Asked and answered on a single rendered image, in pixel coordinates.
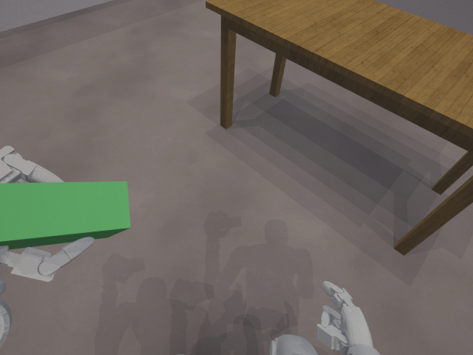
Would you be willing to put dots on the robot left hand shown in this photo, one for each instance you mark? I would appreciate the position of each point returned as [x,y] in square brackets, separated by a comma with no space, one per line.
[32,262]

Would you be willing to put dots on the robot right hand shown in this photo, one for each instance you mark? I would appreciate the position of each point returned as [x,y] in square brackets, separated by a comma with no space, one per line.
[340,332]

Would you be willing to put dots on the sponge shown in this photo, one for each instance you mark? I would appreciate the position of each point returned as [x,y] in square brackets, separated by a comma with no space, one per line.
[40,214]

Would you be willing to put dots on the right robot thigh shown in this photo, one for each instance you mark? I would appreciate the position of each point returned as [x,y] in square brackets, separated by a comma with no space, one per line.
[288,344]

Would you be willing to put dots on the table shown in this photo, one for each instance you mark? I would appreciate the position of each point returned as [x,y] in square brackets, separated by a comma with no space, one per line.
[413,67]

